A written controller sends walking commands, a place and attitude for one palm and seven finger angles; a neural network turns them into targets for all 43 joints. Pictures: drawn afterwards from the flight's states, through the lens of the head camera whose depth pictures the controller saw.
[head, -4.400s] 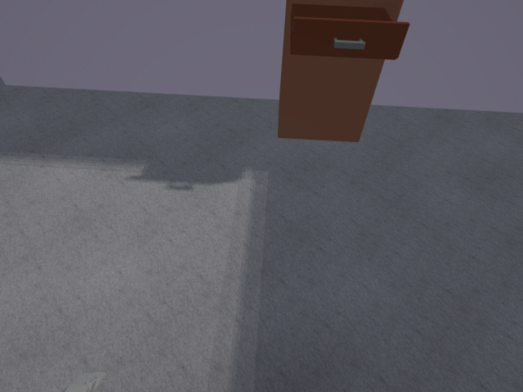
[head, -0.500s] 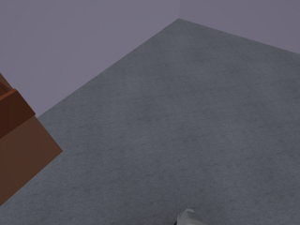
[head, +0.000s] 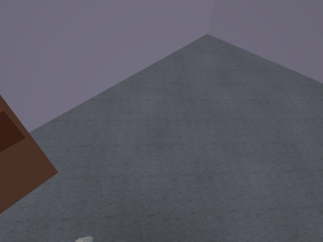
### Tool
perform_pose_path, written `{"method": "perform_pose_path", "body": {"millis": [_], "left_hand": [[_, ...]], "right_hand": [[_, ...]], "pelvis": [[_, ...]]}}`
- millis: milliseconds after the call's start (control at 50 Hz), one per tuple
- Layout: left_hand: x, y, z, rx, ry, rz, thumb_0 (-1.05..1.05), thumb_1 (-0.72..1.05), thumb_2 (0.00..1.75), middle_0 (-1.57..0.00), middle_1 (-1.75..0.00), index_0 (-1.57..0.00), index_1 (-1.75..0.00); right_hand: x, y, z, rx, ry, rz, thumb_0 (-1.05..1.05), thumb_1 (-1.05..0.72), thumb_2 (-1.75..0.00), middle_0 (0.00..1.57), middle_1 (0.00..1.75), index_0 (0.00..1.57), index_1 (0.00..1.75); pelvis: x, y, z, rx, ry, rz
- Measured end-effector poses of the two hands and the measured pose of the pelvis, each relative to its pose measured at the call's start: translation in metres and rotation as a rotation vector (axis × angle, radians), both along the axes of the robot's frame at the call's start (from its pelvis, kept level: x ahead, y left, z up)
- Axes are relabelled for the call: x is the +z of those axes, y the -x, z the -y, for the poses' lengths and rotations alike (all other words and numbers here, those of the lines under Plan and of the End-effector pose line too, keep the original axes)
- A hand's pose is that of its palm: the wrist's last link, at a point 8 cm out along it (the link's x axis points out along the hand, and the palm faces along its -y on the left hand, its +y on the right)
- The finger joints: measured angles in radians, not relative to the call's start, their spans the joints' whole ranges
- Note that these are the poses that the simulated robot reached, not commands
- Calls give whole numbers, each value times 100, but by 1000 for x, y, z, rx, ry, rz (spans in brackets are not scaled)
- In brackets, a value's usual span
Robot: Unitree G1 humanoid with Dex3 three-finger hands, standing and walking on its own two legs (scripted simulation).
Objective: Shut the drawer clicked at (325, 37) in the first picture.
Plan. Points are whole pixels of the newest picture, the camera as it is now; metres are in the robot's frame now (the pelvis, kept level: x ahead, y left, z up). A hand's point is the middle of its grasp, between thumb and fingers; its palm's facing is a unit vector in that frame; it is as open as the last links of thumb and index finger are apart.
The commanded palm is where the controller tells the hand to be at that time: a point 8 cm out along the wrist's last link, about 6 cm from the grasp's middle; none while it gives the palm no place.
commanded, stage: turn to face it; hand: left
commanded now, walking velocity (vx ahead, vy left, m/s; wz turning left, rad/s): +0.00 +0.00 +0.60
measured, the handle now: out of the picture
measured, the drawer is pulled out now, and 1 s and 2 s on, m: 0.23 0.23 0.23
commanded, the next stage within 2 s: take the last steps up to it in 1.40 s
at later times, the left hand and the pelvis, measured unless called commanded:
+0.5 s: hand out of the picture +0.07 +0.20 -0.14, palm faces +0.30 -0.91 -0.29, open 7.4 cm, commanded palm none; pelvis +0.01 -0.04 +0.00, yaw +16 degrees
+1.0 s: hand out of the picture -0.14 +0.15 -0.18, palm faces +0.61 -0.74 -0.27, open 7.4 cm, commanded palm none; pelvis -0.03 -0.05 -0.01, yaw +36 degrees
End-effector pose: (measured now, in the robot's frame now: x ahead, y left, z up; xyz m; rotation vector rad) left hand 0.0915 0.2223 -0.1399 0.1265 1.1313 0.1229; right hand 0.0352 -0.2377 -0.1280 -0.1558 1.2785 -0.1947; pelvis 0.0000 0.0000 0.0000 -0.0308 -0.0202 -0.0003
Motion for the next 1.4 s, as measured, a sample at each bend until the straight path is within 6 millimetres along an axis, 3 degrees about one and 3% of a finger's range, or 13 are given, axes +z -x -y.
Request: {"method": "perform_pose_path", "body": {"millis": [100,220,320,400,500,600,720,840,980,1040,1120,1220,1400], "left_hand": [[-16,22,-30,76,-5,-94,0,91,90,-21,-30,-21,-30],[4,40,-53,146,-52,-136,0,91,90,-20,-30,-20,-30],[16,44,-57,202,-92,-111,1,91,90,-20,-30,-20,-30],[24,40,-46,235,-112,-64,1,91,90,-20,-30,-20,-30],[32,42,-18,274,-140,15,0,91,90,-20,-30,-20,-30],[43,74,15,336,-148,10,0,91,90,-20,-30,-21,-30],[43,118,41,425,-121,-47,0,90,90,-21,-30,-21,-30],[31,173,53,536,-82,-113,0,90,90,-21,-30,-21,-30],[0,254,43,679,-31,-215,0,90,90,-21,-30,-21,-30],[-3,275,37,718,-28,-256,1,90,90,-21,-30,-21,-30],[7,278,28,751,-34,-226,1,91,90,-20,-30,-20,-30],[18,265,23,762,-59,-158,1,91,90,-20,-30,-20,-30],[29,225,43,760,-120,-61,0,91,90,-20,-30,-20,-30]], "right_hand": [[1,-32,-12,71,32,34,1,-92,-90,19,29,20,30],[10,-49,-19,132,24,14,0,-91,-90,20,29,20,30],[10,-62,-13,178,11,13,1,-90,-90,20,30,20,30],[5,-72,3,214,1,15,1,-90,-90,20,30,20,30],[-10,-90,33,266,-17,26,1,-90,-90,20,30,20,30],[-9,-115,53,335,-21,36,1,-91,-90,20,29,20,30],[2,-137,56,429,-17,43,1,-91,-90,19,29,20,30],[4,-156,30,557,2,22,1,-91,-90,19,29,20,30],[7,-180,-40,723,9,127,1,-91,-90,19,29,20,30],[15,-177,-61,768,2,157,1,-91,-90,19,29,20,30],[22,-167,-72,796,2,147,0,-91,-90,20,29,20,30],[17,-155,-73,806,-20,116,1,-90,-90,20,30,20,30],[-16,-144,-38,785,-69,24,1,-90,-90,20,30,20,30]], "pelvis": [[-7,-8,-15,48,-1,-14],[7,-12,-16,106,0,-41],[11,-13,-6,162,-1,-43],[9,-12,10,214,-7,-39],[0,-9,39,284,-30,-37],[6,-6,59,361,-51,-21],[14,-3,71,447,-73,-20],[11,7,68,532,-66,-31],[-6,27,47,623,-29,-44],[-3,33,43,642,-29,-36],[6,38,40,678,-15,-27],[11,39,42,710,-20,-23],[1,26,67,755,-55,-27]]}}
